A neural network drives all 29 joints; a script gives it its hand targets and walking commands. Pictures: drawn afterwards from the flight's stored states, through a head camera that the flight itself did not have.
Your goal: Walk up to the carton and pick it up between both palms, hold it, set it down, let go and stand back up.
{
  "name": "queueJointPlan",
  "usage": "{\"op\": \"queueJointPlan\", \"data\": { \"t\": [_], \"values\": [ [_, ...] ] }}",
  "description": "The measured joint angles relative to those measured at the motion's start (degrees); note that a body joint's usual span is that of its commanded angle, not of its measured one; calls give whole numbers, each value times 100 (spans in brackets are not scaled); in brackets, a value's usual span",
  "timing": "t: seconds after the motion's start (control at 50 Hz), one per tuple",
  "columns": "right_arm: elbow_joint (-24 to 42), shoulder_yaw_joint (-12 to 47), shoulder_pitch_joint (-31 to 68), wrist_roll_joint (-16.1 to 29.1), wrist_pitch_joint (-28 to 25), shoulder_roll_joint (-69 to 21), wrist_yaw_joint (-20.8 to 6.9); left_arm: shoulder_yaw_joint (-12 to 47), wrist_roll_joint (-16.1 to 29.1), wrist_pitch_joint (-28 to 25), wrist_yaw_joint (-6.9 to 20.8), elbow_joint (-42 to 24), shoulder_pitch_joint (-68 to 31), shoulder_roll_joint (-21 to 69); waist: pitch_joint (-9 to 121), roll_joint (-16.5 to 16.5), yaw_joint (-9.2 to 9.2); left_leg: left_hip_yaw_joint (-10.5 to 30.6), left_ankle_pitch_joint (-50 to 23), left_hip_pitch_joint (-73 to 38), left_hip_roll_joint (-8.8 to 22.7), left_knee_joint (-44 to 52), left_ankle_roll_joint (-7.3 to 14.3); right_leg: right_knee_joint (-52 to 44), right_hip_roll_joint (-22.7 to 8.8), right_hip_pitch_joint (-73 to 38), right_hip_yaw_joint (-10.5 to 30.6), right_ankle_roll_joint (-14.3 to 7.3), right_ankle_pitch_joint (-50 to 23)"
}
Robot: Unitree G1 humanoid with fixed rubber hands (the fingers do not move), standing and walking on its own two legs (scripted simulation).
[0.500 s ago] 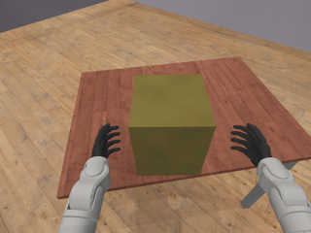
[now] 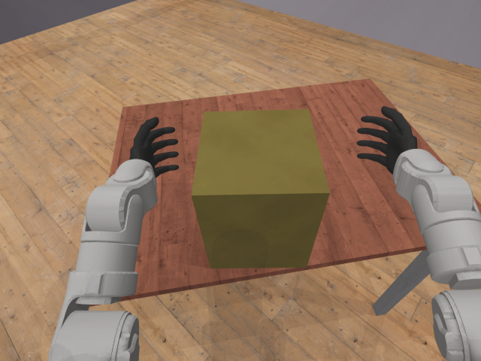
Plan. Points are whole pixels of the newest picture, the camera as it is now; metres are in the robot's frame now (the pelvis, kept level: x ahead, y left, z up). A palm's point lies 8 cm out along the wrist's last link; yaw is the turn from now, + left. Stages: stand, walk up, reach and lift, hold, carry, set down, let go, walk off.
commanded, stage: reach and lift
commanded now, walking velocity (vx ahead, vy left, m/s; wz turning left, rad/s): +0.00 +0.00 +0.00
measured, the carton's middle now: (257, 192) +0.45 -0.02 +0.01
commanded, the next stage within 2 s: none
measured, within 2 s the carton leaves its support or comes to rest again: neither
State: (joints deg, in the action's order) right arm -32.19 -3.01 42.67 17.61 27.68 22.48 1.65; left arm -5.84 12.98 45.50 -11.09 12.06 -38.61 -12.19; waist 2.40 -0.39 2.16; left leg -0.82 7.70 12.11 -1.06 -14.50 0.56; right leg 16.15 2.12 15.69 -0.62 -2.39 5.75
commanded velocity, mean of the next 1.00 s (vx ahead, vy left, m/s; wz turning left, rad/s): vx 0.00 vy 0.00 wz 0.00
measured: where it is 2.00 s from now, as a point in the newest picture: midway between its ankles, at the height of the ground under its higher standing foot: outside the picture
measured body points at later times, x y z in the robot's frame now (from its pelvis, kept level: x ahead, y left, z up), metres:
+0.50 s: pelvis +0.01 +0.01 +0.00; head +0.05 +0.00 +0.45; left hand +0.46 +0.17 +0.19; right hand +0.47 -0.23 +0.19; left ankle -0.01 +0.11 -0.75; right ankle +0.02 -0.09 -0.75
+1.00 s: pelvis +0.01 +0.02 +0.00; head +0.07 +0.01 +0.45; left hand +0.48 +0.17 +0.12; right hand +0.48 -0.22 +0.12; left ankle -0.01 +0.11 -0.75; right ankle +0.02 -0.09 -0.75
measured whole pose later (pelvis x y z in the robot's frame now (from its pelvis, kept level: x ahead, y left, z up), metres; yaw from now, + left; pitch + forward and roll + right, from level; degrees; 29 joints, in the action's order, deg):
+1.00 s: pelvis +0.01 +0.02 +0.00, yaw +2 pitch +17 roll +0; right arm -58.8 -6.3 56.8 8.7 15.0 21.3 -2.4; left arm -7.2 9.9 24.4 -7.6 47.3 -54.5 -10.3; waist 10.5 2.8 3.0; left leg 1.5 3.8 21.7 -2.1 -9.0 1.4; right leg 3.7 1.1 21.3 -2.5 -1.3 -1.0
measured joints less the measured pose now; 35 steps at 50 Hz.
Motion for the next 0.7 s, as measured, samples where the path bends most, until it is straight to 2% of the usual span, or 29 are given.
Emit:
{"op": "queueJointPlan", "data": {
  "t": [0.22,0.42,0.58,0.7],
  "values": [
    [-759,124,845,8,59,221,-53,46,270,24,-108,860,-941,-121,332,131,-15,46,-17,376,-12,-5,21,-126,-14,300,-40,30,-72],
    [-1628,165,1677,-26,12,347,-129,-21,231,-44,-117,1530,-1487,-187,509,132,-33,104,-56,588,-25,13,26,-217,-29,458,-95,41,-130],
    [-2411,57,2232,-173,-79,355,-241,105,351,-363,-125,2294,-2012,-394,647,151,-18,194,-95,950,-36,-59,25,-313,-41,711,-184,46,-221],
    [-2635,-26,2331,-323,-236,282,-291,216,426,-721,-49,2775,-2262,-426,801,209,19,258,-159,1184,-45,-10,30,-534,-47,844,-244,57,-354]
  ]
}}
